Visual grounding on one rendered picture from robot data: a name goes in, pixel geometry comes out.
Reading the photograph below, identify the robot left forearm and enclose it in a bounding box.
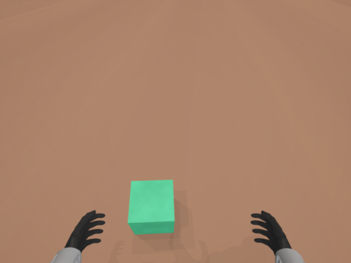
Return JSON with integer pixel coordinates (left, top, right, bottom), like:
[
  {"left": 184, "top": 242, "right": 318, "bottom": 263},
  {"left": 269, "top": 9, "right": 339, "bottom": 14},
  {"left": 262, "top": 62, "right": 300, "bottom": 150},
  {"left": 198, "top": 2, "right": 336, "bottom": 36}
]
[{"left": 50, "top": 247, "right": 81, "bottom": 263}]

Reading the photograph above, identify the robot right hand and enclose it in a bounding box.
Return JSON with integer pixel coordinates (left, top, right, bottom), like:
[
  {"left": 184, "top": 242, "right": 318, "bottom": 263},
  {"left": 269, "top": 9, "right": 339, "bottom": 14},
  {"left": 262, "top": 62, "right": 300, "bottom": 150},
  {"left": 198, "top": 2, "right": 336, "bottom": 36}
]
[{"left": 251, "top": 211, "right": 292, "bottom": 255}]

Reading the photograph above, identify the robot left hand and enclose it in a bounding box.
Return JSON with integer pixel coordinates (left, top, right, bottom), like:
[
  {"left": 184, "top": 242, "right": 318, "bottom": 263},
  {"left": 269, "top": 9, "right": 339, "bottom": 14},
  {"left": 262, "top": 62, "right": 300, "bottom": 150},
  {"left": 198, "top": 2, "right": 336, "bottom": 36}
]
[{"left": 65, "top": 210, "right": 105, "bottom": 253}]

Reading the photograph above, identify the robot right forearm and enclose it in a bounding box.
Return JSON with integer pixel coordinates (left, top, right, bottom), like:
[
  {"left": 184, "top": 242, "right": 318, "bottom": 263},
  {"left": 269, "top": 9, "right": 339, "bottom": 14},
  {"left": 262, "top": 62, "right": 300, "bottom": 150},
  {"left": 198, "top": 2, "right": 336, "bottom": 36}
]
[{"left": 275, "top": 248, "right": 305, "bottom": 263}]

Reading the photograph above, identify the carton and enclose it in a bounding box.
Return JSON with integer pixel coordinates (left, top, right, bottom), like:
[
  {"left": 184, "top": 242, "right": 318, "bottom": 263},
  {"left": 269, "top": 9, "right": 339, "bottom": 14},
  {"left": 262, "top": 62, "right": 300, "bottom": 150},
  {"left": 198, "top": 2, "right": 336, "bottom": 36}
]
[{"left": 128, "top": 180, "right": 174, "bottom": 235}]

